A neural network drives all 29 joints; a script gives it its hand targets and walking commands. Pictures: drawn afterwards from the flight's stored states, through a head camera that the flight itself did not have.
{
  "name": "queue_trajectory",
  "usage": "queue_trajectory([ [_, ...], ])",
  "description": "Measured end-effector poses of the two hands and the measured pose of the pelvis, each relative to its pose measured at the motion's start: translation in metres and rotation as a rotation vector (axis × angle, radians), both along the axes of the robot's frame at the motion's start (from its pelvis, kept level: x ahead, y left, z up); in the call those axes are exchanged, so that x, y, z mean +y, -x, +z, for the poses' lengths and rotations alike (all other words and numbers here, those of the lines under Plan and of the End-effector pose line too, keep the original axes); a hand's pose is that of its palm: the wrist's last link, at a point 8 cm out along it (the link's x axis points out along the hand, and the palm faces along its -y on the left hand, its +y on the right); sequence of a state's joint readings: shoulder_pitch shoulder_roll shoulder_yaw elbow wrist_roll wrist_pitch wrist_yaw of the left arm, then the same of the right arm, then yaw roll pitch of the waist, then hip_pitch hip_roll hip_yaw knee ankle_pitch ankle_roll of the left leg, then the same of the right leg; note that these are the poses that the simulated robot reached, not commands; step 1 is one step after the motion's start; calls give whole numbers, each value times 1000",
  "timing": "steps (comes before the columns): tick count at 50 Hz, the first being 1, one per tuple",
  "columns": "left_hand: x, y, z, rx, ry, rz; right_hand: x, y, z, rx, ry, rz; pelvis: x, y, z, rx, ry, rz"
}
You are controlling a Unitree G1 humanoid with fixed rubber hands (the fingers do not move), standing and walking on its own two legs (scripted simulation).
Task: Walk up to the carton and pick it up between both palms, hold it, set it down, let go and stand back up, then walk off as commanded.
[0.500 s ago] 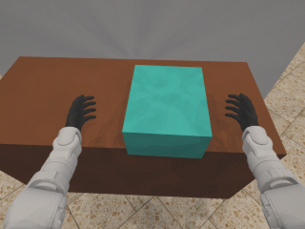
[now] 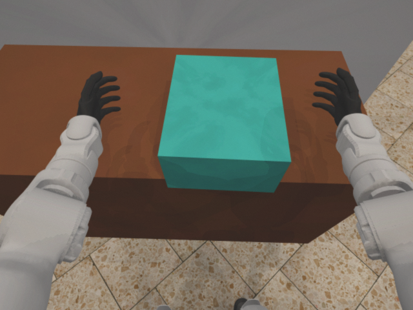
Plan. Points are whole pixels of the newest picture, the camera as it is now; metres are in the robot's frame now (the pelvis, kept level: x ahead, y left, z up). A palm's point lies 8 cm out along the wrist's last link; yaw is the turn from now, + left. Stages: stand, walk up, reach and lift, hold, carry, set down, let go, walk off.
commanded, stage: reach and lift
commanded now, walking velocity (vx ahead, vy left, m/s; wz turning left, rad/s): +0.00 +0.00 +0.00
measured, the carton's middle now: (223, 121) +0.55 -0.04 -0.03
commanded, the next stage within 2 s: none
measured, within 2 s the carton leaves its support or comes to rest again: neither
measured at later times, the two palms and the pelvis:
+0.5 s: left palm (101, 117) +0.49 +0.22 +0.07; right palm (332, 111) +0.48 -0.25 +0.08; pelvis +0.00 +0.00 -0.01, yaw +0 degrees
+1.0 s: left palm (124, 137) +0.48 +0.19 +0.00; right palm (319, 137) +0.48 -0.25 +0.00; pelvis +0.00 +0.00 -0.03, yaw +0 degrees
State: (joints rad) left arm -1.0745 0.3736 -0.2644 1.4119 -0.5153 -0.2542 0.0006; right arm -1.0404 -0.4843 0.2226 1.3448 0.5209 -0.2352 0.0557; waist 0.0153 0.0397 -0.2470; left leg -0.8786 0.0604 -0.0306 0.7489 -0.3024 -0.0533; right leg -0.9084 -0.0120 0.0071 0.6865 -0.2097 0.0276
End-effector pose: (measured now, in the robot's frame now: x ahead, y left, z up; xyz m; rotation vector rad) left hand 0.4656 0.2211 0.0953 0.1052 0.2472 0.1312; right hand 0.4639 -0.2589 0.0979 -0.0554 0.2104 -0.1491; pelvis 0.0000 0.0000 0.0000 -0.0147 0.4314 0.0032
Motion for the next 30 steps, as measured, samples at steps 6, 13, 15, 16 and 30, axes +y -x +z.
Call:
queue_trajectory([
  [6,-3,-13,10,-21,-14,5,-1,-11,11,-24,0,1,0,3,-5,41,1,2],
  [13,-3,-22,10,-18,-7,23,-2,-18,13,-7,11,-6,-2,5,-9,77,-6,1],
  [15,-3,-23,7,-15,-10,22,-1,-19,12,-2,15,-4,-2,5,-10,82,-6,0],
  [16,-3,-24,5,-10,-13,20,0,-20,10,5,19,-2,-2,5,-10,83,-6,-1],
  [30,-9,-16,-51,42,-21,6,15,-15,-45,64,22,19,-2,0,-15,134,2,7],
])
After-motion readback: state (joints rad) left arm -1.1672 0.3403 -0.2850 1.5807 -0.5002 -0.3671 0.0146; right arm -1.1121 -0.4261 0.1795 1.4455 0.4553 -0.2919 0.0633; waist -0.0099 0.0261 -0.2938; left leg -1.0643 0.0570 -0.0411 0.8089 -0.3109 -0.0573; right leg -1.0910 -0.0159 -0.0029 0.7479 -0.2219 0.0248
